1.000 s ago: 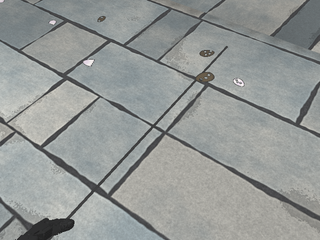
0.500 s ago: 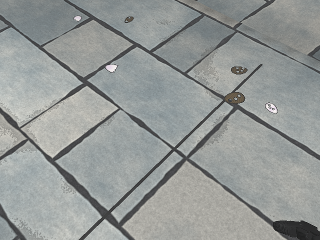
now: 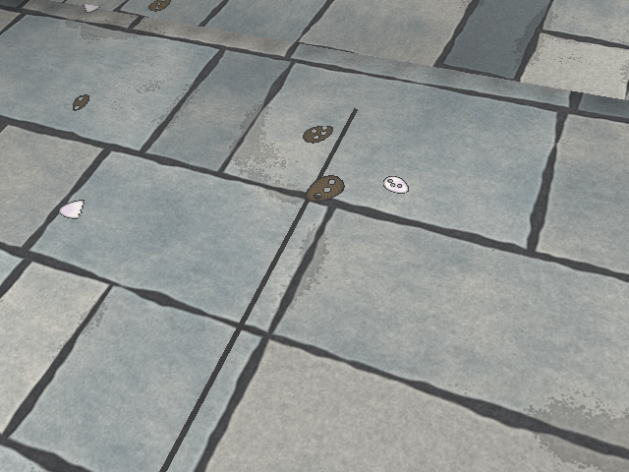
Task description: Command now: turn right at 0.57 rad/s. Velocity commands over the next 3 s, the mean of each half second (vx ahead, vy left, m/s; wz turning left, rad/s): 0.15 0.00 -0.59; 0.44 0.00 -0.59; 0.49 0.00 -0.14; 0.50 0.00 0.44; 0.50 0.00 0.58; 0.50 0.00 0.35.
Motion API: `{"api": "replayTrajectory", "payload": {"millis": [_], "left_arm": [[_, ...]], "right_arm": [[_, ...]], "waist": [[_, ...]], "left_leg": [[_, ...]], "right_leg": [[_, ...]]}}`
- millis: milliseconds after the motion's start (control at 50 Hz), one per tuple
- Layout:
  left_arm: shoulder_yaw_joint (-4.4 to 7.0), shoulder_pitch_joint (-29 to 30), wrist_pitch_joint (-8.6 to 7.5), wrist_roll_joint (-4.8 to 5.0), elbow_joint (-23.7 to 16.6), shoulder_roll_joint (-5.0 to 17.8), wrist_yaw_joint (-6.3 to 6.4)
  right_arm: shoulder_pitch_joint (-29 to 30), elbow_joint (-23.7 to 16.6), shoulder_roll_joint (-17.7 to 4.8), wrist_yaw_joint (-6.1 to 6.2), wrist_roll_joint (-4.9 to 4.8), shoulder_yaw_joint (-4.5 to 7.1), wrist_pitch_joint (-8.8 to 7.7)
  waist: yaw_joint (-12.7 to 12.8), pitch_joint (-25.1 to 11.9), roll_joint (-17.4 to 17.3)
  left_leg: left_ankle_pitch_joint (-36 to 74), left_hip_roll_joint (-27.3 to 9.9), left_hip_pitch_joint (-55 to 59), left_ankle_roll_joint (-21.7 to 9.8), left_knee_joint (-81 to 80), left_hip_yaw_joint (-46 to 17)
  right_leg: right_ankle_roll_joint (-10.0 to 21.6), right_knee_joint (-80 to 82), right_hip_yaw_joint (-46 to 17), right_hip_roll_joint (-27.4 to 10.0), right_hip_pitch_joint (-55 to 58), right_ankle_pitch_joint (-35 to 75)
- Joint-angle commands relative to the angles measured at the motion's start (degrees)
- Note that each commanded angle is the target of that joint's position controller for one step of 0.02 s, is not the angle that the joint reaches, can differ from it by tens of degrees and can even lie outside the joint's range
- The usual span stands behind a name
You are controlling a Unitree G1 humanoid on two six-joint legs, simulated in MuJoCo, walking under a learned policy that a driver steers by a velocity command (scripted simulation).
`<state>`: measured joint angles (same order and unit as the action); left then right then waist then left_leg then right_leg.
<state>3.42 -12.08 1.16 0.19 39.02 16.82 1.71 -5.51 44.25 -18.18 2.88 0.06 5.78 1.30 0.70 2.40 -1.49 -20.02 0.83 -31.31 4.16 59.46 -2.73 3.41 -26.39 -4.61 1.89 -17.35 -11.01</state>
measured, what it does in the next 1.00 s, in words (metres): walks ahead, turning right: left foot, then right foot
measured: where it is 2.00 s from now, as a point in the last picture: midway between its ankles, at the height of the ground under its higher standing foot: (574, 342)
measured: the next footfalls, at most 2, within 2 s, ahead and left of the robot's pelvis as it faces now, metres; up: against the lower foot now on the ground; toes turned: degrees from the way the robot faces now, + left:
left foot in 0.26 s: +0.08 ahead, +0.14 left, +0.00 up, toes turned -16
right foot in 0.74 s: +0.20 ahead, -0.23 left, +0.00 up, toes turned -30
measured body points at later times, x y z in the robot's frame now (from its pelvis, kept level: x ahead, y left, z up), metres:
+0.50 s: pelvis +0.06 +0.02 +0.00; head +0.07 +0.03 +0.45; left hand +0.29 +0.25 -0.10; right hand +0.03 -0.27 -0.10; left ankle +0.04 +0.15 -0.74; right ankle +0.06 -0.14 -0.66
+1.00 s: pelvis +0.23 -0.16 +0.00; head +0.25 -0.19 +0.45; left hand +0.45 +0.03 -0.09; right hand +0.23 -0.49 -0.09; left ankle +0.43 -0.07 -0.67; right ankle +0.17 -0.21 -0.74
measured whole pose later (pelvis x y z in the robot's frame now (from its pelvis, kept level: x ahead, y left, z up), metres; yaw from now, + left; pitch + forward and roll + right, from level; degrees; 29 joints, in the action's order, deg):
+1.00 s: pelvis +0.23 -0.16 +0.00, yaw -35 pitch +2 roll +0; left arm 2.7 -19.9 -2.9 0.4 38.1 16.0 -0.4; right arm -7.0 40.1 -18.6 -0.7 0.9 2.9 -5.6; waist 2.3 2.1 -2.1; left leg -7.0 -5.5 -38.5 2.5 52.5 -3.1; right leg 5.3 -19.5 -4.2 5.5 -9.3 -11.5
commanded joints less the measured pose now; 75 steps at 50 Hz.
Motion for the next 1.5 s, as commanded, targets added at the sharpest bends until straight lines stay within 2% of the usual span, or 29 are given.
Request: {"api": "replayTrajectory", "payload": {"millis": [20,180,240,260,280,300,340,400,520,640,680,720,740,760,780,800,840,860,940,1040,1180,1240,1260,1280,1300,1320,1360,1420,1500], "left_arm": [[2.89,0.3,-0.33,0.26,-4.1,10.2,0.89],[3.53,2.9,0.91,0.48,-5.7,11.1,0.03],[3.08,5.2,1.41,1.51,-6.3,10.0,0.25],[2.41,3.9,1.32,1.29,-6.2,7.7,0.34],[1.41,1.5,1.04,0.84,-6.0,4.0,0.16],[2.31,3.8,-0.06,1.05,-8.5,7.3,0.06],[3.72,3.0,-0.72,0.41,-6.7,11.4,-0.35],[3.05,3.2,-1.14,0.53,-6.0,8.0,-1.26],[1.61,7.6,-2.32,1.13,-9.1,4.5,-2.52],[0.6,11.0,-2.53,1.36,-11.3,3.4,-4.39],[1.07,9.7,-2.33,1.27,-11.7,4.5,-4.67],[3.46,-1.6,-1.99,1.08,-8.8,8.2,-4.36],[5.55,-12.4,-1.5,1.57,-5.8,12.0,-3.55],[6.78,-15.0,-1.63,2.21,-5.7,20.0,-2.57],[5.4,-15.8,-3.02,1.77,-7.8,17.0,-2.98],[3.95,-13.6,-4.14,1.01,-6.9,12.6,-3.39],[2.76,-7.1,-4.64,0.66,-7.1,9.5,-3.26],[2.2,-4.1,-4.67,-0.05,-7.8,8.3,-3.11],[2.13,-2.7,-5.26,0.2,-6.8,8.7,-2.02],[2.03,-7.5,-5.35,0.69,-2.6,8.9,-1.0],[2.38,-12.7,-4.18,0.93,2.3,9.4,-0.71],[2.0,-10.6,-3.34,0.47,2.0,9.1,-0.63],[0.93,-10.4,-3.28,-0.63,0.5,6.7,-0.57],[-0.66,-20.3,-4.12,0.48,1.2,0.9,-1.05],[0.05,-16.9,-4.79,1.28,1.8,6.3,-1.14],[0.94,-9.1,-5.18,2.22,0.0,9.1,-1.31],[0.76,-2.4,-5.96,0.45,-1.9,7.9,-1.26],[0.3,-5.1,-5.93,-0.27,-1.6,4.7,-1.5],[-0.87,1.9,-6.11,-0.9,-3.8,2.2,-1.56]], "right_arm": [[2.7,-4.1,-2.9,-0.2,-0.18,0.37,-1.17],[1.3,-3.9,-4.2,-1.94,-0.84,0.36,-2.7],[-3.6,-2.5,-4.2,-2.69,-1.2,0.67,-3.45],[-6.5,-1.8,-6.4,-2.45,-0.81,1.34,-3.45],[-9.3,-1.8,-9.8,-1.89,0.11,1.74,-3.15],[-9.5,-1.6,-12.3,-2.58,1.98,2.26,-3.82],[-3.1,-3.5,-7.0,-1.73,0.34,0.9,-4.79],[-5.5,-3.4,-5.5,-0.7,-0.18,-0.02,-5.04],[-11.0,-2.1,-7.3,-1.4,0.26,0.29,-5.69],[-12.5,-0.9,-10.4,-2.49,-1.41,1.32,-5.38],[-12.4,-0.5,-11.5,-2.79,-2.07,1.72,-4.94],[-11.4,-0.6,-11.4,-2.71,-2.46,1.55,-4.52],[-13.1,-1.1,-9.0,-2.49,-1.46,0.55,-4.78],[-15.3,-5.5,-1.1,-2.77,1.8,-2.19,-5.69],[-11.5,-6.3,-3.8,-3.02,0.04,-2.12,-7.73],[-6.2,-7.7,-8.7,-3.42,-2.54,-0.8,-8.71],[-5.4,-7.2,-7.6,-3.05,-0.73,-1.24,-9.57],[-6.4,-6.7,-7.8,-3.05,0.08,-0.9,-9.21],[-6.1,-6.1,-5.7,-3.42,1.12,-1.31,-7.21],[4.9,-8.1,-1.9,-4.41,0.54,-3.09,-7.6],[9.6,-10.3,-4.3,-5.82,-0.25,-2.34,-8.43],[-3.8,-7.6,-7.9,-5.05,0.08,-0.27,-8.54],[-14.2,-6.4,-10.9,-4.62,0.82,0.33,-8.44],[-18.6,-3.9,-13.6,-5.04,0.46,1.28,-7.98],[-19.1,-3.8,-7.8,-5.15,-1.18,-0.07,-7.8],[-14.9,-4.3,-5.9,-4.7,-1.1,-0.71,-7.53],[-9.5,-4.7,-4.8,-4.46,0.08,-1.37,-6.98],[-9.0,-4.6,-4.2,-4.39,-0.17,-1.73,-7.2],[-10.7,-3.3,-7.0,-3.34,-1.08,-0.76,-6.75]], "waist": [[0.5,-7.9,8.9],[0.7,-7.5,10.6],[-2.8,-8.1,9.4],[-3.2,-8.7,5.0],[-2.5,-9.0,-6.5],[-2.7,-3.4,-13.1],[-0.9,1.0,-8.7],[-2.6,0.5,-6.1],[-5.6,1.5,-5.5],[-6.0,3.8,-5.1],[-4.3,3.1,-5.4],[3.0,-4.4,-3.5],[7.5,-10.9,0.0],[4.2,-15.3,19.1],[6.5,-24.9,15.5],[7.2,-16.0,10.4],[2.7,-7.8,4.5],[0.4,-6.1,5.4],[-1.8,-3.0,4.3],[2.5,-0.2,5.3],[3.5,1.6,6.7],[-3.9,-8.4,7.6],[-7.8,-17.7,2.7],[-3.8,-26.1,-15.5],[-6.4,-22.9,-10.0],[-6.9,-13.2,-5.3],[-3.9,-4.0,0.5],[-0.4,-4.0,-2.8],[-1.5,-1.4,-2.0]], "left_leg": [[1.4,-0.3,-3.7,1.0,-7.3,-2.4],[-1.3,1.8,7.4,0.0,-22.1,-3.2],[7.9,1.6,19.9,-2.6,-37.6,-1.0],[6.6,-4.8,28.9,-5.4,-40.1,-5.7],[-5.6,-16.3,35.6,-10.8,-43.6,-19.3],[-15.5,-23.7,29.1,-17.7,-49.1,-33.8],[-16.4,-19.3,27.2,-15.1,-49.7,-25.1],[-6.4,-15.6,29.0,-12.5,-50.3,-14.2],[5.2,-15.7,31.3,-13.7,-52.1,-3.3],[10.8,-17.4,29.3,-12.5,-51.0,4.9],[19.9,-18.5,30.3,-11.7,-47.6,6.6],[43.1,-15.8,27.7,-8.9,-29.8,12.7],[40.0,-13.1,18.0,-6.6,-14.2,14.4],[-5.3,-4.3,-7.4,-2.0,9.1,13.3],[-13.3,-0.2,-14.0,-2.3,18.8,-1.5],[-7.5,-3.1,-19.7,-3.7,19.9,-2.5],[0.7,-7.4,-14.6,-4.9,11.0,-2.0],[3.2,-8.4,-10.4,-4.9,7.3,-2.5],[9.3,-6.9,-6.7,-1.9,-1.0,-0.5],[28.5,-3.7,-1.3,-0.9,-22.6,1.6],[22.0,-2.4,-3.0,-5.8,-31.4,0.7],[19.9,-0.3,18.2,-10.4,-32.2,4.1],[21.8,-10.0,36.4,-14.5,-29.4,-7.0],[9.0,-23.2,56.7,-24.5,-34.3,-35.0],[-2.7,-22.4,55.1,-22.7,-40.7,-40.9],[-2.7,-20.5,47.0,-20.0,-42.1,-31.5],[9.8,-15.9,32.0,-18.5,-44.8,-21.6],[19.5,-12.3,25.7,-19.4,-48.1,-16.3],[22.8,-10.5,20.9,-19.2,-50.3,-10.9]], "right_leg": [[8.9,6.1,-15.8,-12.8,13.0,14.3],[9.7,4.1,-24.5,-11.3,9.1,15.2],[6.5,3.3,-24.5,-6.8,2.5,-5.4],[3.5,-1.8,-21.1,-3.4,-5.7,-18.1],[-0.2,-17.2,-9.5,4.4,-16.8,-25.5],[-1.0,-26.0,-6.4,4.1,-26.0,-23.1],[-3.1,-33.6,-5.4,-0.8,-28.0,-13.6],[-5.5,-38.7,-2.2,-2.9,-29.3,-5.4],[-7.2,-28.7,1.0,-5.9,-29.7,2.3],[-3.7,-14.6,6.2,-6.5,-19.8,1.3],[-1.2,-11.8,8.3,-4.8,-15.1,-2.2],[2.3,-6.0,11.5,0.5,3.4,0.0],[4.5,-6.1,8.1,0.9,20.8,0.3],[13.9,-0.6,-24.0,-16.2,38.3,-9.5],[19.4,10.7,-45.7,-22.2,40.9,-20.8],[16.2,11.8,-37.7,-21.0,36.5,-17.5],[13.1,10.8,-24.8,-16.3,21.5,-6.0],[12.4,11.7,-20.6,-14.1,15.9,-0.4],[13.1,14.8,-14.0,-11.3,6.9,11.2],[9.0,15.3,-6.9,-7.7,4.1,10.8],[7.4,9.5,-11.7,-13.9,18.4,17.5],[4.5,-7.5,-8.0,-9.6,17.3,41.1],[2.5,-23.9,-6.4,-5.9,6.4,27.4],[-2.2,-45.1,-3.6,4.5,-15.6,-17.6],[-2.2,-50.2,-8.0,2.4,-22.7,-21.4],[-2.0,-50.4,-6.2,-0.5,-25.6,-16.5],[-2.3,-43.8,-1.9,-5.1,-23.4,-9.3],[-3.6,-36.7,-0.6,-7.0,-17.9,-7.1],[-6.2,-21.2,1.2,-6.7,-17.2,0.6]]}}
Over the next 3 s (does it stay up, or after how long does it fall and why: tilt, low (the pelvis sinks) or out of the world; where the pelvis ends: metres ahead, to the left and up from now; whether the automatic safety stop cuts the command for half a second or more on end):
stays up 1.28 -0.57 0.00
